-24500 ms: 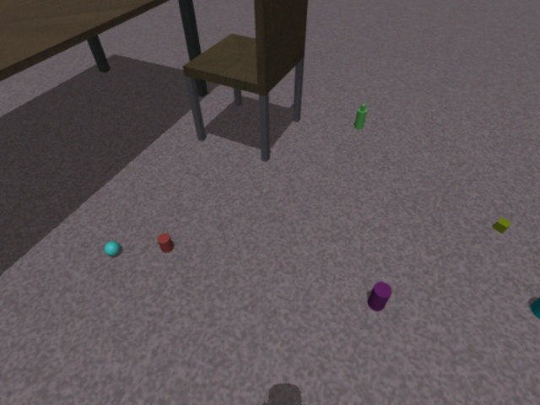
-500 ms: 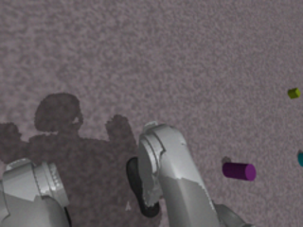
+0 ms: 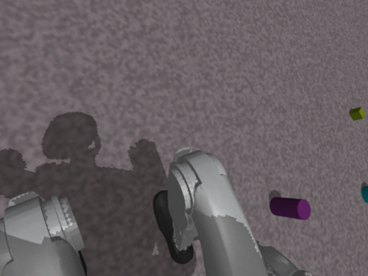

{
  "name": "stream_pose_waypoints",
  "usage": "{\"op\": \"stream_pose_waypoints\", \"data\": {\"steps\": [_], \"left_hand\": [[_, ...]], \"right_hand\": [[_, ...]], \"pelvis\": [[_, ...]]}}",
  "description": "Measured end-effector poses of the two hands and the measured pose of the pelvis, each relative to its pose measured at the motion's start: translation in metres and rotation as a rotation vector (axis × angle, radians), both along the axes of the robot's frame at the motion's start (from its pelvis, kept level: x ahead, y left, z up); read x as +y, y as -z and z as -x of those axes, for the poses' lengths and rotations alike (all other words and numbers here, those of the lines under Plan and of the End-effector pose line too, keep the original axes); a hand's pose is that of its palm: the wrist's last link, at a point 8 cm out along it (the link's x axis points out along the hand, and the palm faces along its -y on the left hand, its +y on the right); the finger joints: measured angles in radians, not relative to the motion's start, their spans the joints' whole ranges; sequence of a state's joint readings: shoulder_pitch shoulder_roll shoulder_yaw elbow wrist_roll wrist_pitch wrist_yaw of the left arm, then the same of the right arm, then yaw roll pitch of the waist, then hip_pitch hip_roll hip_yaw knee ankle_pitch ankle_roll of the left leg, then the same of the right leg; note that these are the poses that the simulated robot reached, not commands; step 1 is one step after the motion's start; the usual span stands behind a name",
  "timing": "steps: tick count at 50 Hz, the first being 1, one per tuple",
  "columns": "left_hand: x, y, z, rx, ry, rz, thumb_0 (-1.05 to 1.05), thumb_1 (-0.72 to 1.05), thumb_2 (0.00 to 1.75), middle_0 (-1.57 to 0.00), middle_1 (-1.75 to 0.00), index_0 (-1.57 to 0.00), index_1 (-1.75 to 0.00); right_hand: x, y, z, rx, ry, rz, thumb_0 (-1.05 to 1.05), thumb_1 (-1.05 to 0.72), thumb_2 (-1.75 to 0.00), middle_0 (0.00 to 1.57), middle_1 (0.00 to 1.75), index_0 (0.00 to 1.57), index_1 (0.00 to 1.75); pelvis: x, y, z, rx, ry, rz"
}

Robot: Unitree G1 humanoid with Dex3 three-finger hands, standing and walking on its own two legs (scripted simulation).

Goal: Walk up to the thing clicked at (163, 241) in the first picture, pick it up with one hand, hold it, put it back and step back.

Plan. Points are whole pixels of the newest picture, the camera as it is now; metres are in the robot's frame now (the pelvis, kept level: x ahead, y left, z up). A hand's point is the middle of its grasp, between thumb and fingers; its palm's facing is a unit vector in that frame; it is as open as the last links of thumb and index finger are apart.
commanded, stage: withdraw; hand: left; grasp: from above
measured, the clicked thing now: out of the picture +0.44 +0.33 -0.26
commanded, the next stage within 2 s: home in 0.90 s
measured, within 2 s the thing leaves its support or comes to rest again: neither
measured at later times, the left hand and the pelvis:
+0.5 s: hand out of the picture +0.43 +0.37 -0.11, palm faces -0.36 -0.08 -0.93, open 14.0 cm; pelvis +0.00 +0.00 +0.03, yaw +4 degrees
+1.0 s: hand out of the picture +0.41 +0.35 -0.12, palm faces -0.49 -0.11 -0.87, open 14.0 cm; pelvis -0.01 -0.01 +0.04, yaw +6 degrees
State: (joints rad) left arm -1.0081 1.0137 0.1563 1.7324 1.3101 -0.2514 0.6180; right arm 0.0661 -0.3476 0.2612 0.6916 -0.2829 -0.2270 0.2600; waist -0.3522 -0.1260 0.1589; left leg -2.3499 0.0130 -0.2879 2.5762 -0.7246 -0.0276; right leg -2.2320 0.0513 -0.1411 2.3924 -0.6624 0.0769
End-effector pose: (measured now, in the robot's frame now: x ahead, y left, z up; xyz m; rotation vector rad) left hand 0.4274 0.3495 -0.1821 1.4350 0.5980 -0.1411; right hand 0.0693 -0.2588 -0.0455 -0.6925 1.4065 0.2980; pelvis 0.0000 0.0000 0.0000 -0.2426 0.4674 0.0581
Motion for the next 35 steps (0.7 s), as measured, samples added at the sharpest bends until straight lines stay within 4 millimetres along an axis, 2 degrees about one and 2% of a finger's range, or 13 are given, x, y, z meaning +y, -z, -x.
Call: {"op": "stream_pose_waypoints", "data": {"steps": [7, 12, 18, 24, 29, 32, 35], "left_hand": [[0.0, -0.001, -0.002, -0.002, 0.003, -0.005, 0.0, -0.48, 0.98, -0.09, -1.02, -0.1, -1.01], [0.0, -0.017, -0.012, -0.069, 0.006, -0.015, 0.0, -0.49, 0.98, -0.09, -1.02, -0.1, -1.0], [0.007, -0.062, -0.018, -0.148, -0.011, -0.06, 0.0, -0.5, 0.98, -0.09, -1.01, -0.1, -1.0], [0.015, -0.118, -0.008, -0.092, -0.029, -0.099, 0.0, -0.5, 0.99, -0.09, -1.0, -0.09, -1.0], [0.013, -0.164, 0.0, -0.028, -0.024, -0.09, 0.0, -0.51, 1.01, -0.1, -1.0, -0.09, -1.0], [0.011, -0.18, 0.003, 0.015, -0.016, -0.072, 0.0, -0.52, 1.01, -0.1, -1.0, -0.09, -1.01], [0.011, -0.187, 0.005, 0.041, -0.001, -0.052, 0.0, -0.51, 1.01, -0.1, -1.0, -0.09, -1.01]], "right_hand": [[-0.001, 0.0, 0.004, 0.008, 0.007, -0.004, 0.0, -0.9, -0.9, 0.2, 0.3, 0.2, 0.3], [0.0, 0.001, 0.006, 0.011, 0.025, -0.016, 0.0, -0.91, -0.9, 0.2, 0.3, 0.2, 0.3], [0.0, 0.006, -0.003, -0.02, 0.107, -0.05, 0.0, -0.91, -0.9, 0.2, 0.3, 0.2, 0.3], [0.001, 0.01, -0.025, -0.082, 0.194, -0.104, 0.0, -0.91, -0.9, 0.2, 0.3, 0.2, 0.3], [0.003, 0.002, -0.041, -0.126, 0.222, -0.128, 0.0, -0.91, -0.91, 0.2, 0.3, 0.2, 0.3], [0.0, -0.006, -0.046, -0.157, 0.223, -0.116, 0.0, -0.92, -0.91, 0.2, 0.3, 0.2, 0.3], [-0.006, -0.014, -0.046, -0.176, 0.219, -0.085, 0.0, -0.91, -0.91, 0.2, 0.3, 0.2, 0.3]], "pelvis": [[-0.001, 0.0, 0.0, -0.001, 0.0, -0.003], [-0.002, -0.002, -0.001, 0.013, 0.0, -0.004], [-0.002, -0.01, -0.004, 0.067, -0.012, -0.013], [-0.003, -0.029, -0.003, 0.109, -0.036, -0.041], [-0.006, -0.051, 0.002, 0.117, -0.06, -0.069], [-0.008, -0.061, 0.006, 0.113, -0.068, -0.078], [-0.01, -0.066, 0.01, 0.105, -0.073, -0.084]]}}
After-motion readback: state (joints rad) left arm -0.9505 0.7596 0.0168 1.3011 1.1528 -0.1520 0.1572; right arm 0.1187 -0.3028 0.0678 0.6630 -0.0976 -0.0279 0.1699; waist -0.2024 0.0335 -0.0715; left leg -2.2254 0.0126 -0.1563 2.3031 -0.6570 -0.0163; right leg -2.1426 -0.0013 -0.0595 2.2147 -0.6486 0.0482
